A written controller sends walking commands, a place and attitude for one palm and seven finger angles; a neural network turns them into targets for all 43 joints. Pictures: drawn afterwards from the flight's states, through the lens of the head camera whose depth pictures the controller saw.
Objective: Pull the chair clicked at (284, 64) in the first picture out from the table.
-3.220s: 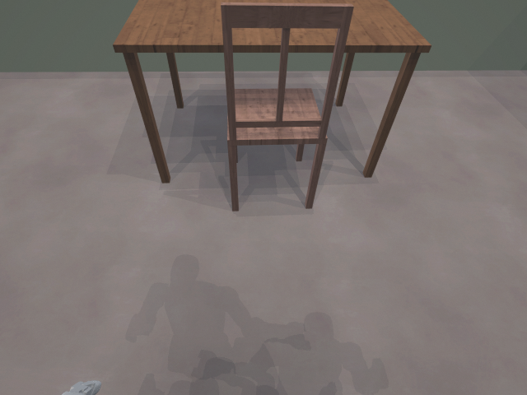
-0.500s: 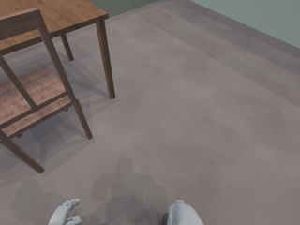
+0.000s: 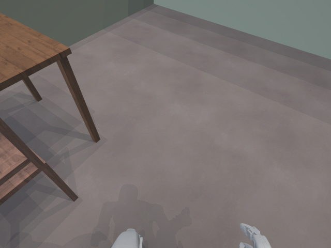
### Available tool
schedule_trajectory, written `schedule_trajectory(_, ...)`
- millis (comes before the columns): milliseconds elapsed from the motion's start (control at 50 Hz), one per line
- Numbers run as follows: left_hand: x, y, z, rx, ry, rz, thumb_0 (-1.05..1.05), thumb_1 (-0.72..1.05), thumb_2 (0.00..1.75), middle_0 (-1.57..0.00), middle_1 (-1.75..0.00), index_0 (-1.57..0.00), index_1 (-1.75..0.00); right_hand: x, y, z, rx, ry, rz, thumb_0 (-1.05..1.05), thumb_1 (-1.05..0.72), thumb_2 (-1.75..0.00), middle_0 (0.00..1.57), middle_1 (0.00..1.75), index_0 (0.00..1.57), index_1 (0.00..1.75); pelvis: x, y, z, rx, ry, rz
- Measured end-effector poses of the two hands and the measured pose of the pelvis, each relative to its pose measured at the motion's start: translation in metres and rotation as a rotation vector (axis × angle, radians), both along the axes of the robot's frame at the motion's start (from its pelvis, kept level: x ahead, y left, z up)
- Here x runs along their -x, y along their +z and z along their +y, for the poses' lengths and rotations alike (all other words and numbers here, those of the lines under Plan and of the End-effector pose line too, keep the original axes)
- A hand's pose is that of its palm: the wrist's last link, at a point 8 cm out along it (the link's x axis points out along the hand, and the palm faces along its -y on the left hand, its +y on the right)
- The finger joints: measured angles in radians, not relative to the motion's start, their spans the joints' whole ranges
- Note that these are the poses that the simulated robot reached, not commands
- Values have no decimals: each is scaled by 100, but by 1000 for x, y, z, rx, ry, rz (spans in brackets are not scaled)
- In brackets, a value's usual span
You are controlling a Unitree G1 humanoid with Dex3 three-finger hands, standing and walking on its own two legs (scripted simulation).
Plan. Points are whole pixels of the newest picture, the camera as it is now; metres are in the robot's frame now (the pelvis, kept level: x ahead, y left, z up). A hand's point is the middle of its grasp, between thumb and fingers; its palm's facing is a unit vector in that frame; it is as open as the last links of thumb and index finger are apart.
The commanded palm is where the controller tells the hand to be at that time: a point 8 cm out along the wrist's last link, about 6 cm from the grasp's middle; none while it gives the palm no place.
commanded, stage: walk to a spot facing it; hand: left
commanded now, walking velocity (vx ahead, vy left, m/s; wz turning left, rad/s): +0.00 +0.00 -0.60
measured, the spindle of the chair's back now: out of the picture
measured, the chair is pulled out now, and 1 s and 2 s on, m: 0.00 0.00 0.00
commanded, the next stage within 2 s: turn to face it in 1.52 s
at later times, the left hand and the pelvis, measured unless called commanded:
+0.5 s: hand (109, 206) +0.25 +0.20 -0.16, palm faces -0.32 -0.92 -0.22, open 7.4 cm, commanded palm none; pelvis +0.09 +0.04 +0.00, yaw -21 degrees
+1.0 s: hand (139, 181) +0.34 +0.12 -0.17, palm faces -0.56 -0.80 -0.21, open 7.4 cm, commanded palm none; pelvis +0.13 +0.03 -0.01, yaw -38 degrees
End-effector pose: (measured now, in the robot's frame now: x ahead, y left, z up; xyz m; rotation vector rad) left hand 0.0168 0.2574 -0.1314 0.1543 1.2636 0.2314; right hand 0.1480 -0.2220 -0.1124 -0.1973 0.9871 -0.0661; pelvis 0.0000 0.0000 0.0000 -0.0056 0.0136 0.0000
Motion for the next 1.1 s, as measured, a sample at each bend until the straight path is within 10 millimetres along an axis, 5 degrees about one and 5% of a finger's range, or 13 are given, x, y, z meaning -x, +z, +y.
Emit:
schedule_trajectory(100,-13,-16,33,11,19,57,0,91,90,-20,-30,-20,-30,-51,10,24,42,3,-89,0,-91,-90,20,30,20,30,-32,-10,29,13,-55,-1)
schedule_trajectory(200,-50,-19,51,28,-65,100,1,91,90,-20,-30,-20,-30,-43,18,32,62,-68,-74,0,-90,-90,20,30,20,30,-51,-5,45,14,-146,-21)
schedule_trajectory(400,-171,-6,32,39,-284,25,1,91,90,-20,-30,-20,-30,63,1,21,48,-354,179,0,-90,-90,20,30,20,30,-78,5,49,24,-284,-11)
schedule_trajectory(560,-276,2,-44,3,-533,-104,0,91,90,-20,-30,-20,-30,161,-31,6,-20,-587,372,1,-90,-90,20,30,20,30,-90,-10,20,-4,-405,0)
schedule_trajectory(640,-307,8,-79,-12,-608,-192,0,91,90,-20,-30,-20,-30,186,-44,-2,-42,-647,441,1,-91,-90,20,30,20,29,-91,-17,8,-7,-440,-5)
schedule_trajectory(840,-324,16,-108,12,-706,-152,0,90,90,-20,-30,-20,-30,133,-26,-13,-39,-711,256,1,-91,-90,20,30,19,29,-105,-2,8,-20,-563,-2)
schedule_trajectory(980,-340,-9,-92,60,-729,-112,0,90,90,-21,-30,-21,-30,94,-13,-4,24,-739,135,0,-91,-90,20,30,20,30,-124,-10,29,6,-643,10)
schedule_trajectory(1100,-348,-12,-78,67,-769,-47,1,90,90,-20,-30,-20,-30,99,4,20,43,-782,142,0,-90,-90,20,30,20,30,-133,-1,39,19,-726,1)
